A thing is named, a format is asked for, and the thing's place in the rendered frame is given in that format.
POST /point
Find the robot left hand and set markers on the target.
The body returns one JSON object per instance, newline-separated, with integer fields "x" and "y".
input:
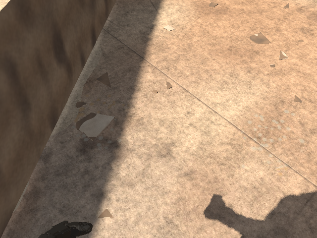
{"x": 67, "y": 229}

